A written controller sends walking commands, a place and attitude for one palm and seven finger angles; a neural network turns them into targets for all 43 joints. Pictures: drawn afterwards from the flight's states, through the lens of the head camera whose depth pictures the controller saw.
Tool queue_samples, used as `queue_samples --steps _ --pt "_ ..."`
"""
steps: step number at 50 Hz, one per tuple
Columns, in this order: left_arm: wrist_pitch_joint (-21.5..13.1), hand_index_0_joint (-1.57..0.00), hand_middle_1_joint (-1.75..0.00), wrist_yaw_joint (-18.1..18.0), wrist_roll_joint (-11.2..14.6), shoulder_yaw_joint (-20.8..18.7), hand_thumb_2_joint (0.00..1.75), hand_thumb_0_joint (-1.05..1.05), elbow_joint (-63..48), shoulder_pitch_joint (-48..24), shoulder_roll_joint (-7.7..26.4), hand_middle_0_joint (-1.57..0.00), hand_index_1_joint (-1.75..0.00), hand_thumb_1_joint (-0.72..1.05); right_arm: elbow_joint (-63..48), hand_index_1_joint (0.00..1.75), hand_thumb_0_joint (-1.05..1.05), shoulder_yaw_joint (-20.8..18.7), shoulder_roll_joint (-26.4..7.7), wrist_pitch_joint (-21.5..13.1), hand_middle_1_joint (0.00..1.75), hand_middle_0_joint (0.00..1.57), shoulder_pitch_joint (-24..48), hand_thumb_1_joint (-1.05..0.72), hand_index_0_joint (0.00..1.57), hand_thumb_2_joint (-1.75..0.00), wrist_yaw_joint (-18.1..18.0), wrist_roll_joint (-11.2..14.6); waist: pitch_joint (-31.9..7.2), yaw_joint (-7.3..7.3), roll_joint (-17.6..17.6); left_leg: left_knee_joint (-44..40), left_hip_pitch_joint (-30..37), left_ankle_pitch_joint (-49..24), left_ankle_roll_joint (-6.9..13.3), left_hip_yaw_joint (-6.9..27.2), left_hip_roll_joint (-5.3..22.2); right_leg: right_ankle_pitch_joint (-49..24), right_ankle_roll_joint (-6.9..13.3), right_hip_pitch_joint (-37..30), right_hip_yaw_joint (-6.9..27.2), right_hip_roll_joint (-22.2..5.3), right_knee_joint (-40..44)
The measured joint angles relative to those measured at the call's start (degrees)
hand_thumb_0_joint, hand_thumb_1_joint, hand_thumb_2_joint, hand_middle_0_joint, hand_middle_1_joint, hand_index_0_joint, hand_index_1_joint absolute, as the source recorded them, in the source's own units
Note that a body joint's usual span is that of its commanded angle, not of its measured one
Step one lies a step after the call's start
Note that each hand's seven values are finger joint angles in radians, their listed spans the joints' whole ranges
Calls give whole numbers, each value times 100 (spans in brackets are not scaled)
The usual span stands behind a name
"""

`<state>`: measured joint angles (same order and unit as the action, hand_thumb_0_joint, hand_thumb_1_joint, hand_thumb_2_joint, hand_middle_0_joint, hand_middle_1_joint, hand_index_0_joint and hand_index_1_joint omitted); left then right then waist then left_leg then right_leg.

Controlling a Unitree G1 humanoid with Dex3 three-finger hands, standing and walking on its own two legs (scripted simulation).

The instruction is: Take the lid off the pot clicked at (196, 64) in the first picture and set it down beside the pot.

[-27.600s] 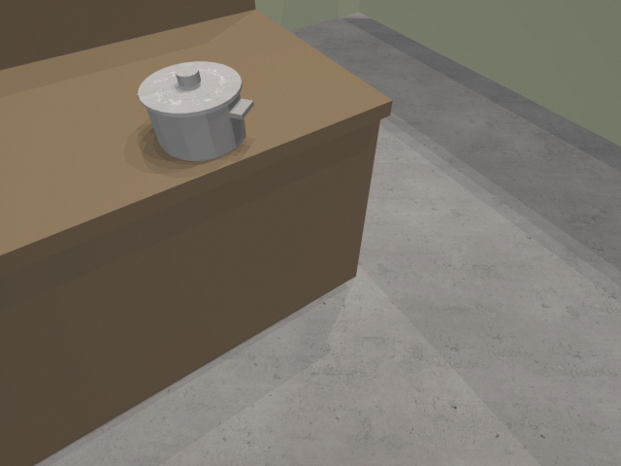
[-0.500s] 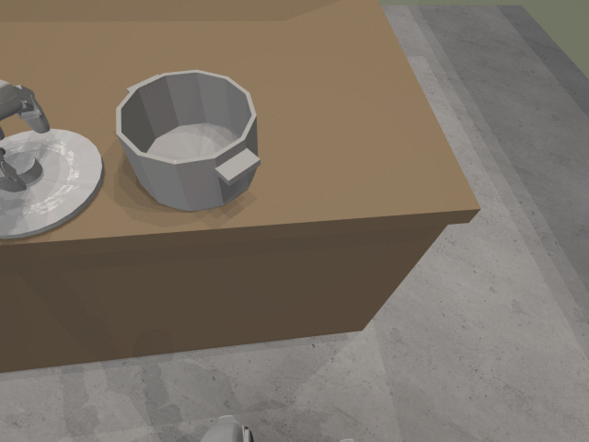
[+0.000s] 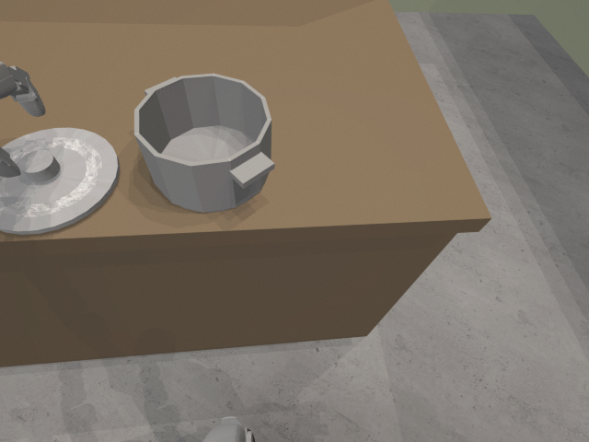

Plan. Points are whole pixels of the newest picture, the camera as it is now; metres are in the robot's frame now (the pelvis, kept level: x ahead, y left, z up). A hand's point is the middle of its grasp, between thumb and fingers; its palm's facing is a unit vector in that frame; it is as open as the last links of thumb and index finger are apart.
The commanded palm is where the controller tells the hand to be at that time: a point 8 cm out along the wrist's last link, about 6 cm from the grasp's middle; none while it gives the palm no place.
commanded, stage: raise the empty hand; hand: left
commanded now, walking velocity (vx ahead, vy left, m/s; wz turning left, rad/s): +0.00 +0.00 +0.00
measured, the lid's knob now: (40, 165) +0.48 +0.35 +0.06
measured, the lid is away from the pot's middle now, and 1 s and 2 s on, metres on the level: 0.23 0.23 0.23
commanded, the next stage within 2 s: draw the hand back to the body in 0.94 s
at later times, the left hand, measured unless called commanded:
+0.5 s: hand out of the picture +0.46 +0.35 +0.20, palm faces -0.31 -0.13 -0.94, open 11.0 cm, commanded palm +0.48 +0.34 +0.27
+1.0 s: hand out of the picture +0.46 +0.35 +0.24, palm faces -0.28 -0.13 -0.95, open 11.1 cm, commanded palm +0.48 +0.34 +0.31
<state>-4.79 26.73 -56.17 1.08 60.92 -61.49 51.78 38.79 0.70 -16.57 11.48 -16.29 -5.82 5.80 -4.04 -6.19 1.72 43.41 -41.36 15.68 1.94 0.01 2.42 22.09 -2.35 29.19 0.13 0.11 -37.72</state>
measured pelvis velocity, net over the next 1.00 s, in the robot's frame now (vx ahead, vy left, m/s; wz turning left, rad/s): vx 0.00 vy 0.00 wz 0.02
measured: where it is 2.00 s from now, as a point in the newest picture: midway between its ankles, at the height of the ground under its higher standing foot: outside the picture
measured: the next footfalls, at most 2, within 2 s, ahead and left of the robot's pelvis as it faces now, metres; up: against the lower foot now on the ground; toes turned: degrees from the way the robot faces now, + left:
none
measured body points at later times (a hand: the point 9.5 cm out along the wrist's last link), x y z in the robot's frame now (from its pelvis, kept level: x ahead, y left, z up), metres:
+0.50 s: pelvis +0.00 +0.00 +0.01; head +0.06 +0.02 +0.45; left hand +0.47 +0.35 +0.25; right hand +0.04 -0.28 -0.11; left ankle +0.05 +0.10 -0.71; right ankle -0.04 -0.16 -0.71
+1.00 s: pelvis +0.00 +0.00 +0.01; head +0.07 +0.01 +0.46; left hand +0.47 +0.35 +0.30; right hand +0.06 -0.28 -0.11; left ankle +0.05 +0.10 -0.71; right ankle -0.04 -0.16 -0.71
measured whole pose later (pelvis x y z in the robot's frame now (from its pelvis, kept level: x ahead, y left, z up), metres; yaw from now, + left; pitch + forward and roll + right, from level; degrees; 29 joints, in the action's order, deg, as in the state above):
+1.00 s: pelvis +0.00 +0.00 +0.01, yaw +1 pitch +11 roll -3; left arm 2.2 31.1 -57.3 6.4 63.9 -74.5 52.9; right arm 39.1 1.5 -16.7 11.4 -15.5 -3.6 6.2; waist -3.0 -6.0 2.1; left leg 36.8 -34.6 12.9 1.8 0.0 1.3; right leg 19.8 -2.4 22.7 -0.1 -0.9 -31.9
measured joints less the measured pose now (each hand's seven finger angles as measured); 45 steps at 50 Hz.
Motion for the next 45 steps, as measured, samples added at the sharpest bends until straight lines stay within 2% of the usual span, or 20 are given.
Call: queue_samples --steps 4,15,25,42,45 --pt "-3 -41 -78 46 29 -25 75 0 -102 -43 -19 -40 -78 -6 -20 30 0 9 14 7 30 20 16 -90 20 -90 24 -1 -13 15 21 -33 54 -13 11 -4 -15 -17 5 -58 1 -14 41" --pt "193 -41 -78 149 45 204 75 0 -81 -373 -125 -40 -78 -6 -53 30 0 43 50 56 30 20 34 -90 20 -90 98 16 19 37 58 -176 228 -96 33 -6 -70 -70 9 -225 -10 -65 149" --pt "339 -41 -78 234 -43 275 75 0 120 -699 -1 -40 -78 -6 -27 30 0 69 25 7 30 20 -27 -90 20 -90 99 21 45 -14 40 -326 373 -162 29 -15 -81 -136 -1 -360 -4 -75 290" --pt "570 -41 -78 413 -86 296 75 0 35 -1020 163 -40 -78 -6 20 30 1 41 -32 19 30 20 -24 -90 20 -90 184 29 79 0 38 -591 630 -250 11 -23 -95 -234 5 -611 -2 -89 560" --pt "657 -41 -78 434 -97 454 75 0 119 -1180 135 -40 -78 -6 23 30 1 39 -21 0 30 20 1 -90 20 -90 204 30 86 17 47 -624 652 -266 2 -3 -103 -240 17 -641 -24 -92 589"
